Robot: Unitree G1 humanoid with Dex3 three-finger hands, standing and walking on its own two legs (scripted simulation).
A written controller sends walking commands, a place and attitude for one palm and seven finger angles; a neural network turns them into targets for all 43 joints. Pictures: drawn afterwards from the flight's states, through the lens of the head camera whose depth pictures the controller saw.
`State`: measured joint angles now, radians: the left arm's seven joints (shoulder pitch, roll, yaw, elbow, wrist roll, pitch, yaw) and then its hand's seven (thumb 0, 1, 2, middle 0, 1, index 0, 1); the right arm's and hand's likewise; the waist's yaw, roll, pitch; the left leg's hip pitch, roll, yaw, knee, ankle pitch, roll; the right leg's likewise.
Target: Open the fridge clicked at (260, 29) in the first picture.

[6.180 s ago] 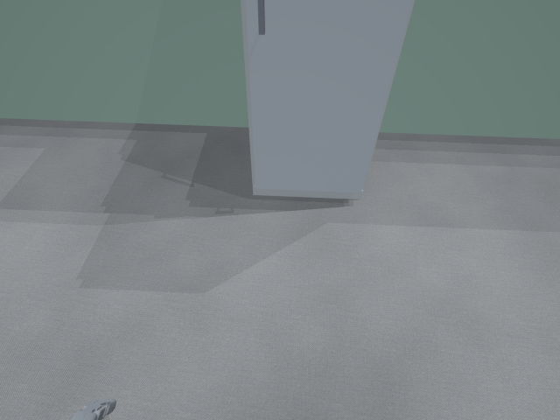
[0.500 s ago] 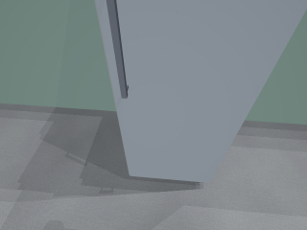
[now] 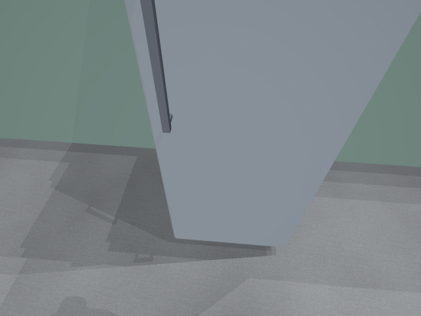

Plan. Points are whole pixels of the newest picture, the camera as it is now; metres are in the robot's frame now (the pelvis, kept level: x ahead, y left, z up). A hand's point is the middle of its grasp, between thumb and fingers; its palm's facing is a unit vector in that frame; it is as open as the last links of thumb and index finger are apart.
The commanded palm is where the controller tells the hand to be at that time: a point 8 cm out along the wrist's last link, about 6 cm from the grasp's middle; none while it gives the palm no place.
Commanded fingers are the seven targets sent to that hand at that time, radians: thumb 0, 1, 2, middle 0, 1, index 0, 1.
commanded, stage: look again from close up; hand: left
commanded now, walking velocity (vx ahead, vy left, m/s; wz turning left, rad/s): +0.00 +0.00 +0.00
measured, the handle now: (158, 54) +0.53 +0.14 +0.24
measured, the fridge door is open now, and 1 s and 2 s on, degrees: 0 0 0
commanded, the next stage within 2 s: raise the hand to about handle height in 0.48 s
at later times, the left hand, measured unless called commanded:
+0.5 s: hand out of the picture +0.00 +0.15 -0.17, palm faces +0.03 -0.98 -0.19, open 7.3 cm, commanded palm none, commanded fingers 0.00 0.90 0.90 -0.20 -0.30 -0.20 -0.30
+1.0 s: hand (128, 301) +0.16 +0.16 -0.03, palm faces -0.01 -1.00 +0.03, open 8.5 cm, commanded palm +0.13 +0.23 -0.01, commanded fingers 0.00 0.39 0.68 -0.24 -0.63 -0.24 -0.63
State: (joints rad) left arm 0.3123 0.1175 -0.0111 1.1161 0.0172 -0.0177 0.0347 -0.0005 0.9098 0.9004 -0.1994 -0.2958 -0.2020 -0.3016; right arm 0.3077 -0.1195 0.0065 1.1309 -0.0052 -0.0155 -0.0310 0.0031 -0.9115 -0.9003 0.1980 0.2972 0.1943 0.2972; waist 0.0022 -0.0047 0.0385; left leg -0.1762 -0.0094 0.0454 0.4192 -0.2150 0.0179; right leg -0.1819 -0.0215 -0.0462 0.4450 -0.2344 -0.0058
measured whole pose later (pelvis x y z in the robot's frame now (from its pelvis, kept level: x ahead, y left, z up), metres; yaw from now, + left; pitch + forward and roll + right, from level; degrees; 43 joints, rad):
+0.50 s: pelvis +0.01 -0.01 +0.00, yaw +0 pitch -2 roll +0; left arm 0.30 0.14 -0.01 1.11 0.02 -0.03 0.03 0.00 0.91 0.90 -0.20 -0.30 -0.20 -0.30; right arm 0.29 -0.13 0.01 1.14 -0.01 -0.02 -0.03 0.00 -0.91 -0.90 0.20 0.30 0.19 0.30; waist 0.00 0.00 0.04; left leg -0.16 0.01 0.04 0.41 -0.21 0.00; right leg -0.17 0.00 -0.05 0.43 -0.24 -0.02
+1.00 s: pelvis +0.00 -0.02 -0.04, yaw +0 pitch +5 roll +1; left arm 0.53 0.19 0.14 0.11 -0.24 -0.42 -0.33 0.00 0.62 0.77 -0.22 -0.49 -0.23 -0.49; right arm 0.14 -0.27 -0.08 0.50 0.03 -0.22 -0.02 0.01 -0.91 -0.90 0.20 0.30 0.19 0.30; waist 0.01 -0.06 -0.08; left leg -0.53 0.02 0.03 0.86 -0.42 -0.01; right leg -0.53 -0.01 -0.06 0.88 -0.44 -0.04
